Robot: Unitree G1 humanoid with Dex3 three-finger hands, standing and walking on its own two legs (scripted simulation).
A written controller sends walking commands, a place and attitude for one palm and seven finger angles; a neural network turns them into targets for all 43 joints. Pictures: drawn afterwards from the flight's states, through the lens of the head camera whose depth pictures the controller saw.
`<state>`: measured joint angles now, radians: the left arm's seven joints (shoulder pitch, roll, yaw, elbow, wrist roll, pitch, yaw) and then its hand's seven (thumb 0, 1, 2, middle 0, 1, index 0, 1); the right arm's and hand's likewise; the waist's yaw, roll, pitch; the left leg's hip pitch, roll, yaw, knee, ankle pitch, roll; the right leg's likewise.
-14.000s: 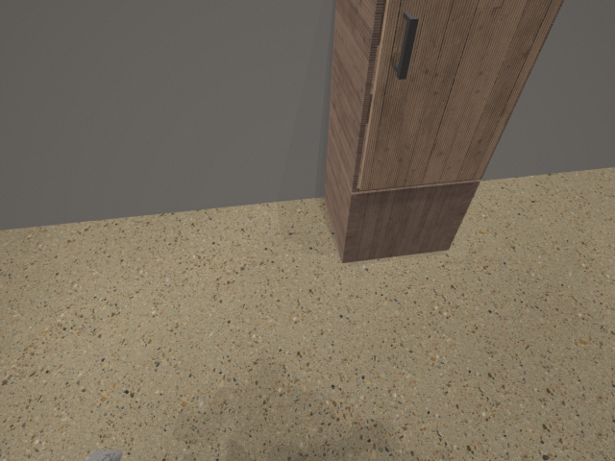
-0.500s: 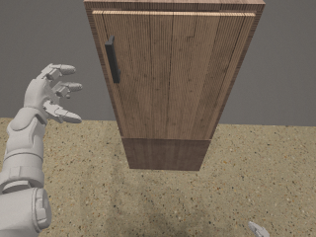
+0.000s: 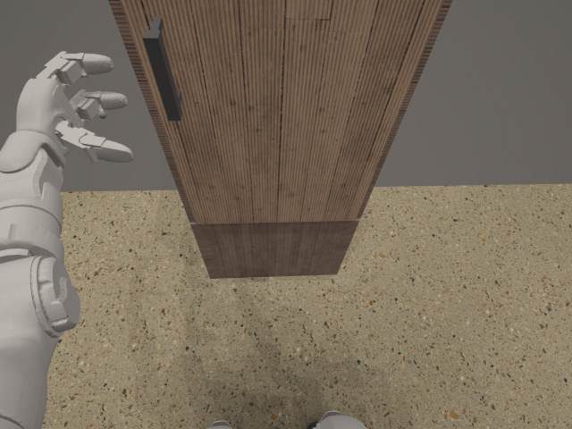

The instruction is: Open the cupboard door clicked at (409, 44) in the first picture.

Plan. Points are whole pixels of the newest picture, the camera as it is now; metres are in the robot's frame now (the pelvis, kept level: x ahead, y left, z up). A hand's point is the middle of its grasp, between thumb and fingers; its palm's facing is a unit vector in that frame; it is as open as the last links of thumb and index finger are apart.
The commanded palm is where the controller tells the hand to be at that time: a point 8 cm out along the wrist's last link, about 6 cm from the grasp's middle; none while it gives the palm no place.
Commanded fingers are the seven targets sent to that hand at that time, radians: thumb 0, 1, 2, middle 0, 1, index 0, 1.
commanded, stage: move the hooked fingers beside the handle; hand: left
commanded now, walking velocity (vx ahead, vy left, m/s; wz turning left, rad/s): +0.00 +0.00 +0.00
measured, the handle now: (166, 71) +0.59 +0.14 +0.14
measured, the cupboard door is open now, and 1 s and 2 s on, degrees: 0 0 0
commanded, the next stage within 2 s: slide the fingers in behind the handle in 1.18 s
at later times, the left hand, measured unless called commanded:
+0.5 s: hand (122, 93) +0.55 +0.20 +0.14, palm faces -0.03 -1.00 +0.00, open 14.0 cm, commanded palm +0.52 +0.25 +0.14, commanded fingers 0.00 -0.50 0.30 -0.30 -1.20 -0.30 -1.20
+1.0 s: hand (116, 99) +0.53 +0.20 +0.15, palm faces -0.02 -1.00 -0.01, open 14.0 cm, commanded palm +0.51 +0.25 +0.14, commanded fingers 0.00 -0.50 0.30 -0.30 -1.20 -0.30 -1.20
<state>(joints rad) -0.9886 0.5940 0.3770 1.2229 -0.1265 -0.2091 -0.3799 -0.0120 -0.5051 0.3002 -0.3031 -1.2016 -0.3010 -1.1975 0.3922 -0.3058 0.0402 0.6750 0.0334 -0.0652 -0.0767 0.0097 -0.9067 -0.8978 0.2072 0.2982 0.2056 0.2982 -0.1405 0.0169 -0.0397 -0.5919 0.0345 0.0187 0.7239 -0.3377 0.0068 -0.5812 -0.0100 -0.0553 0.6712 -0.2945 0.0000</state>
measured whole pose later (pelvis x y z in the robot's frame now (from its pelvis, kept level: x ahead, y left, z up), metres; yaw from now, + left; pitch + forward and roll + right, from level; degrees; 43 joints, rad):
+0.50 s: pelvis +0.02 +0.00 +0.00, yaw -3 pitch +17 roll -2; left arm -1.01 0.64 0.47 1.23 -0.07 -0.21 -0.34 -0.01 -0.50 0.30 -0.30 -1.20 -0.30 -1.20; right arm 0.50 -0.28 0.03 0.64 0.00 0.03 -0.03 0.01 -0.91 -0.90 0.21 0.30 0.21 0.30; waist -0.19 0.03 -0.07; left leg -0.65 0.06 0.05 0.74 -0.38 0.01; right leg -0.65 0.02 -0.02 0.67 -0.31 0.01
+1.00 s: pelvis +0.02 +0.00 +0.00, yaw -1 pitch +14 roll -2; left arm -1.01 0.59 0.40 1.23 -0.09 -0.23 -0.32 -0.01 -0.50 0.30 -0.30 -1.20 -0.30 -1.20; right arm 0.38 -0.28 0.04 0.61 0.02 0.02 -0.04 0.01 -0.91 -0.90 0.21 0.30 0.21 0.30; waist -0.15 0.03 -0.08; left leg -0.63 0.05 0.02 0.76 -0.38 0.00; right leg -0.62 0.01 -0.05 0.69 -0.33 0.00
